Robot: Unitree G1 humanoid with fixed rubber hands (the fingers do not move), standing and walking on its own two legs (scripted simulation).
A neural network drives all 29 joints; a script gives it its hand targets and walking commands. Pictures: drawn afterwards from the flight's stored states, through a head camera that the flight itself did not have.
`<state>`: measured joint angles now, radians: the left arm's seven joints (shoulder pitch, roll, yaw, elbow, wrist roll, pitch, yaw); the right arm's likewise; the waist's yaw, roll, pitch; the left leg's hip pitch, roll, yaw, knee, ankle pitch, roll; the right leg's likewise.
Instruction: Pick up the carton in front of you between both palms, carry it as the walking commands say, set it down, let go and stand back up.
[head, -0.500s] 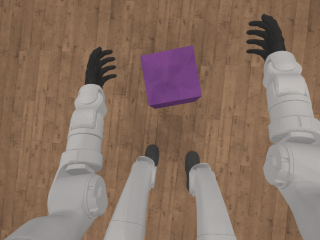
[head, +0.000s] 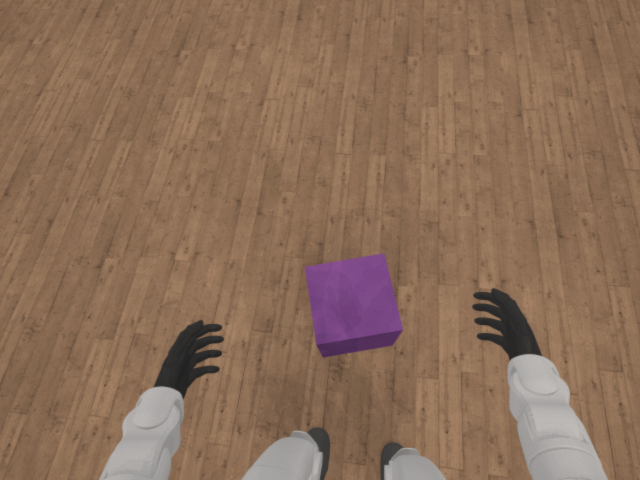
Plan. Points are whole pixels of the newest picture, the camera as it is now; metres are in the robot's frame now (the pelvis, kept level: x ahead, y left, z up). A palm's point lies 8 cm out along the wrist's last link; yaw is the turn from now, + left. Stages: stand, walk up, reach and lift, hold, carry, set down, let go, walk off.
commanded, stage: let go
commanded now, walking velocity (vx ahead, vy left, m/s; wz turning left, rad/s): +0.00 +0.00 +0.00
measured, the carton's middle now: (351, 308) +0.44 +0.01 -0.63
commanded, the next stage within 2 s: stand in 0.70 s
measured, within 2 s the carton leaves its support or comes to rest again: neither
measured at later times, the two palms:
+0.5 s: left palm (195, 415) +0.17 +0.18 -0.05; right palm (620, 455) +0.17 -0.28 -0.04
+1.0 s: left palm (123, 437) +0.13 +0.28 -0.08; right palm out of the picture +0.11 -0.30 -0.06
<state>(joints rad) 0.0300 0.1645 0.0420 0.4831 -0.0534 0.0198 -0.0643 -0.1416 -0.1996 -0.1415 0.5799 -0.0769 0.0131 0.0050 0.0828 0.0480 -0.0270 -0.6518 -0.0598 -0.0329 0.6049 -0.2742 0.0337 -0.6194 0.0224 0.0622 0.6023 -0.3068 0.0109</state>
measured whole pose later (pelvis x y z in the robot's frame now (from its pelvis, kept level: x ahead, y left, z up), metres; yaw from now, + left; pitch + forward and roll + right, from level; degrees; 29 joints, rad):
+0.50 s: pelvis +0.01 -0.05 +0.02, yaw +1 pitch -2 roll +1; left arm 0.22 0.21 0.04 0.43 -0.01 0.13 -0.08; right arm 0.24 -0.20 -0.03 0.41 0.01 0.13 0.05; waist -0.01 -0.03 0.05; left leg -0.14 -0.01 -0.08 0.43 -0.25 -0.03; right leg -0.11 0.06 0.03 0.45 -0.29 -0.06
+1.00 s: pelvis -0.01 -0.01 +0.01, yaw +1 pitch -1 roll -1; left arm 0.21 0.34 0.08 0.59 0.04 0.05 0.00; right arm 0.25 -0.32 -0.07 0.66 -0.05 0.03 0.00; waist 0.00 -0.05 0.03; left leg -0.26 -0.04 -0.06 0.58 -0.31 0.03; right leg -0.21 0.03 0.04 0.55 -0.33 -0.01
